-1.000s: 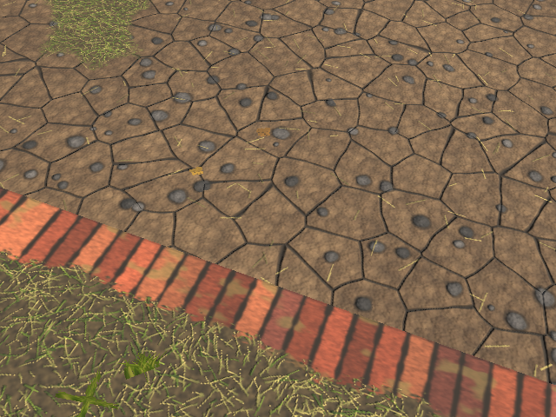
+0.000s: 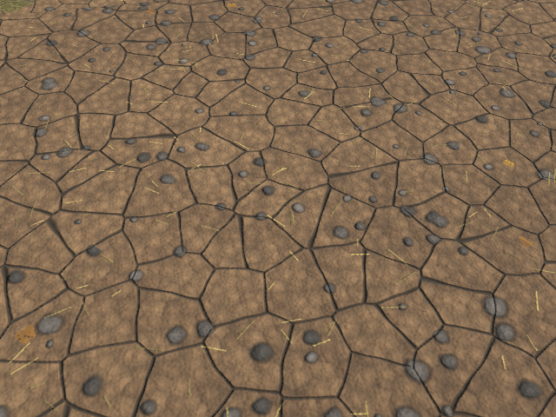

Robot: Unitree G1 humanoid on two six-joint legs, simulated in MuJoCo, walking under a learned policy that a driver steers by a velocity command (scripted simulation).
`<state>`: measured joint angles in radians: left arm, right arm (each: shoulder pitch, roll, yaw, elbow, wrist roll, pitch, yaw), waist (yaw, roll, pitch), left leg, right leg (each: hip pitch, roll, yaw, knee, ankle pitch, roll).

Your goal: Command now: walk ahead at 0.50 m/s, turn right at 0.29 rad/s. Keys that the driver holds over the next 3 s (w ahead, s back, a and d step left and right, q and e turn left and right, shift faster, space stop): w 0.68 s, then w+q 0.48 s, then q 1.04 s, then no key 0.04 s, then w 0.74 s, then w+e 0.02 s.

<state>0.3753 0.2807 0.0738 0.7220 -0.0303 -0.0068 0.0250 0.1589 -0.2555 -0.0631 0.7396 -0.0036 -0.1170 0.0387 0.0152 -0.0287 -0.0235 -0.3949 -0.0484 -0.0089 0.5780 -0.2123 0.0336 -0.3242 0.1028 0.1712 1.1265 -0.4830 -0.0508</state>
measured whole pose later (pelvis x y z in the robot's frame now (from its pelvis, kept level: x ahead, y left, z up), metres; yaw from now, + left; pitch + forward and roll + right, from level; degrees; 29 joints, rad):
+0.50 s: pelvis +0.25 -0.08 -0.04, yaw -2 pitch +3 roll +2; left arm 0.08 0.28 0.08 0.66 -0.05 -0.10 -0.07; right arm 0.49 -0.28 -0.06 0.86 0.03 -0.07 -0.02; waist -0.13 0.00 -0.05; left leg -0.05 0.04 -0.04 0.66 -0.67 -0.06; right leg -0.64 -0.06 0.02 1.00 -0.29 0.01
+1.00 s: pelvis +0.55 -0.26 -0.17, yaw +4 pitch +0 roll +0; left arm 0.43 0.17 0.04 1.03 0.02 -0.10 0.04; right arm 0.14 -0.24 -0.07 0.76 0.03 -0.03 0.00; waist 0.05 0.04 -0.02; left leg -0.78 0.00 -0.14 0.99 0.04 0.05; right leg -0.06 0.07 -0.18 0.45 -0.41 -0.09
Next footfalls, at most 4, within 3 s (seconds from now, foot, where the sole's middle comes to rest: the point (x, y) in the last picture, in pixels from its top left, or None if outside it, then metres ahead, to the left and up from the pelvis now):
0.66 right None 0.50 -0.31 -0.93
1.20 left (348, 342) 0.81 -0.18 -0.93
1.64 right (397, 294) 0.98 -0.34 -0.93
2.06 left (342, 350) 0.79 -0.15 -0.93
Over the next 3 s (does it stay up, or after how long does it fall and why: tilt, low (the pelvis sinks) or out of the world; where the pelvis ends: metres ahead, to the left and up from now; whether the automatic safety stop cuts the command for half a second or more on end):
stays up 0.96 -0.05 -0.18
